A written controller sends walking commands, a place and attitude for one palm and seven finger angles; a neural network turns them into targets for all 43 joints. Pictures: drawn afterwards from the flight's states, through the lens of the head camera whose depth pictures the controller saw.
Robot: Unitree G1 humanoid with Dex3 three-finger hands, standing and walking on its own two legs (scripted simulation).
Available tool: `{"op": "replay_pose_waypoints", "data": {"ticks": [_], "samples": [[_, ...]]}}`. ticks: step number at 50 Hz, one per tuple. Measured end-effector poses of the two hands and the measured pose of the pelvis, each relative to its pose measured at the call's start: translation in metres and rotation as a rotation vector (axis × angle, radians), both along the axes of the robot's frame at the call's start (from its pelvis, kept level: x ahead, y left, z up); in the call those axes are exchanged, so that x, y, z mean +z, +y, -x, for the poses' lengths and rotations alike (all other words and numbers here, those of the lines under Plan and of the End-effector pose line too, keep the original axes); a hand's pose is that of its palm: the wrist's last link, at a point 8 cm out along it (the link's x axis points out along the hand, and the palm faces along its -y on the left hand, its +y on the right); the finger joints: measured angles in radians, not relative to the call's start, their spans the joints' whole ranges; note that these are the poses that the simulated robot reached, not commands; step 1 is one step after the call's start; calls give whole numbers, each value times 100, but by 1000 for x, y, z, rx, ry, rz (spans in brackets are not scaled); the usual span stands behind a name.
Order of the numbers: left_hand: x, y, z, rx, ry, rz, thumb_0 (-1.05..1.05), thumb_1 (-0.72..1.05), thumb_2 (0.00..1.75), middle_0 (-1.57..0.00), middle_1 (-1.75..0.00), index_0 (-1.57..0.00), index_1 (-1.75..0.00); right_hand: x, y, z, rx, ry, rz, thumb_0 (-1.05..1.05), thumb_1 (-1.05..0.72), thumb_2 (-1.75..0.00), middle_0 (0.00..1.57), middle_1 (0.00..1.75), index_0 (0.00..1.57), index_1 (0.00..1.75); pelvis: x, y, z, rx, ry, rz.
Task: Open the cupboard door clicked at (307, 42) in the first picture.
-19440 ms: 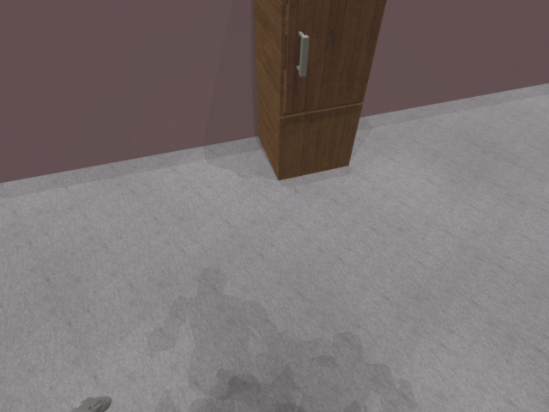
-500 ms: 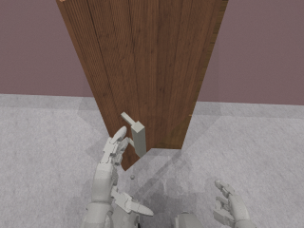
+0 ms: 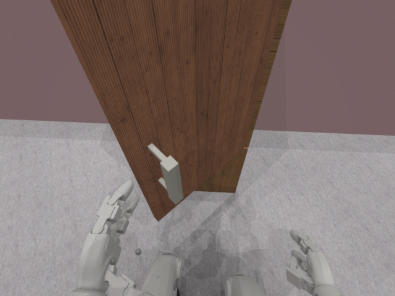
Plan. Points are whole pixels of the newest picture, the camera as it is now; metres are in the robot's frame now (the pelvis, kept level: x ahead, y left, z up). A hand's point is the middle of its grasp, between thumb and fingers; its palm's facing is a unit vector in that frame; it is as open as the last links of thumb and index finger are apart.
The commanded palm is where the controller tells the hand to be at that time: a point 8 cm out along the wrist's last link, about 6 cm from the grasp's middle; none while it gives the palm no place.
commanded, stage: slide the hand sideways off the handle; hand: left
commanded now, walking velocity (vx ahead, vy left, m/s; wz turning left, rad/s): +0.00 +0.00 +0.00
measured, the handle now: (166, 175) +0.34 +0.09 +0.05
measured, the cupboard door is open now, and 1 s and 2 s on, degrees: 46 46 46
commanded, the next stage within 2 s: draw the hand back to the body in 0.12 s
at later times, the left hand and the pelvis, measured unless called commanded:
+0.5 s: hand (98, 250) +0.19 +0.16 +0.11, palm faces -0.01 -1.00 -0.05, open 16.3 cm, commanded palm +0.16 +0.22 +0.11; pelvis +0.00 +0.01 +0.03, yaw +0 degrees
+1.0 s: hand (12, 229) +0.19 +0.24 +0.18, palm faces +0.23 -0.90 -0.37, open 14.1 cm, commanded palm +0.16 +0.28 +0.22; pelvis +0.02 +0.03 +0.10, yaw +0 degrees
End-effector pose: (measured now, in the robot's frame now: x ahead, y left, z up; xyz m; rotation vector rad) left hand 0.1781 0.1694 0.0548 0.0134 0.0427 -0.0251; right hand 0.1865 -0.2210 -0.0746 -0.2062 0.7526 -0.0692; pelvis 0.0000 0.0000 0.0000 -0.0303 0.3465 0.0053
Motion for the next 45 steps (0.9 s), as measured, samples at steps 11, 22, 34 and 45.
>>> {"op": "replay_pose_waypoints", "data": {"ticks": [11, 22, 34, 45], "samples": [[-2, 18, 17, -4, -3, 7, -1, -50, 30, -15, -30, -15, -30, -3, -3, -3, -12, -36, 16, 2, -90, -90, 20, 30, 20, 30, -7, -1, 5, 3, -1, 8], [41, 34, 9, 3, -37, -38, -1, -49, 30, -15, -30, -15, -30, 15, 10, 10, -49, -30, -16, 2, -90, -90, 20, 30, 20, 30, 12, 5, 7, 5, -56, 17], [86, 67, 18, 9, -34, -42, -1, -49, 30, -15, -30, -15, -30, 66, 8, 12, -69, -86, 21, 2, -90, -90, 20, 30, 20, 30, 49, 13, -4, 16, -127, 25], [131, 90, 24, 188, 101, -292, -1, -28, 39, -16, -30, -16, -30, 105, 24, -6, -83, -128, 22, 2, -90, -90, 20, 30, 20, 30, 83, 23, -17, 5, -205, 9]]}}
